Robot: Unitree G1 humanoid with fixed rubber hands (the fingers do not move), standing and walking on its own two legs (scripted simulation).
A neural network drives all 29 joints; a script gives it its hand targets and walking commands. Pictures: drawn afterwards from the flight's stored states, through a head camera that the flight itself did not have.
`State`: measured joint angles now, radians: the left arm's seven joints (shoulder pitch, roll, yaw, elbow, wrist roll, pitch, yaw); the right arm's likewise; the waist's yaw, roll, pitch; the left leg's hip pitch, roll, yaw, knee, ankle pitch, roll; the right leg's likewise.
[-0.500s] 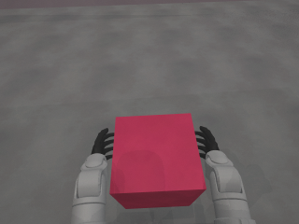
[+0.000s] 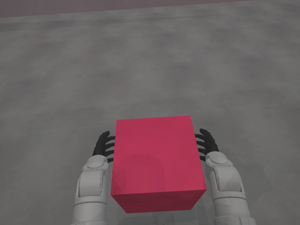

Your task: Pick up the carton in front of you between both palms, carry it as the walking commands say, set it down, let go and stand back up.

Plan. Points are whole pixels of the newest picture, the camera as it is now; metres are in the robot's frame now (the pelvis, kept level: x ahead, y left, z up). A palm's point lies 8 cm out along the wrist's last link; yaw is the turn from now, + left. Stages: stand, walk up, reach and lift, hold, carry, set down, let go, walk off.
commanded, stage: carry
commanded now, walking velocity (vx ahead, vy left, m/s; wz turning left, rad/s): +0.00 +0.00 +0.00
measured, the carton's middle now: (156, 167) +0.30 +0.00 -0.04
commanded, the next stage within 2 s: hold in 1.32 s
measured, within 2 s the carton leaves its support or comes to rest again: neither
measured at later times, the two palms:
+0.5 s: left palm (98, 176) +0.24 +0.15 +0.04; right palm (218, 173) +0.24 -0.15 +0.04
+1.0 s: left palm (99, 186) +0.21 +0.14 +0.04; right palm (223, 183) +0.21 -0.16 +0.04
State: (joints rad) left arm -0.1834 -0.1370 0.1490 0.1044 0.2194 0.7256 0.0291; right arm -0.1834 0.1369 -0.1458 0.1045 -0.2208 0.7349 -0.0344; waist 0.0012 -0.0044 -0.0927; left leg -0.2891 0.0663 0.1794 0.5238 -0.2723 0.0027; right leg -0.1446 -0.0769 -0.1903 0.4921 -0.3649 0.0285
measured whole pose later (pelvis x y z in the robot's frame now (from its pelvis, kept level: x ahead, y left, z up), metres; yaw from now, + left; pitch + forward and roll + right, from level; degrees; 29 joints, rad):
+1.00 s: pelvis -0.07 -0.01 +0.00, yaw +0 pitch +1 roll +0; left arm -0.21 -0.14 0.17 0.16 0.24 0.74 0.02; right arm -0.21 0.14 -0.17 0.17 -0.24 0.74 -0.03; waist 0.00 0.00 -0.09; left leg -0.35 0.09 0.17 0.50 -0.17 0.00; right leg -0.22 -0.06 -0.20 0.52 -0.32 -0.02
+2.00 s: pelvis -0.11 +0.03 -0.02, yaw -11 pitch +4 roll +0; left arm -0.56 -0.25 0.54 0.51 0.47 0.44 0.00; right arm -0.61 0.13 -0.51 0.66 -0.47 0.39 0.08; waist 0.04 -0.02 0.11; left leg -0.51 -0.04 -0.04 0.66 -0.22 0.01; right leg -0.47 0.04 0.11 0.70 -0.30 0.01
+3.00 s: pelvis -0.16 +0.02 -0.27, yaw -12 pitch +46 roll +0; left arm -0.88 -0.06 0.56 0.58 0.17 0.23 0.06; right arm -1.08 -0.06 -0.25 0.88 -0.15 0.21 -0.09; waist 0.13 -0.07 -0.13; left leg -2.03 -0.08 -0.09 1.68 -0.45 -0.07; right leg -1.99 0.16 0.08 1.73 -0.55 0.04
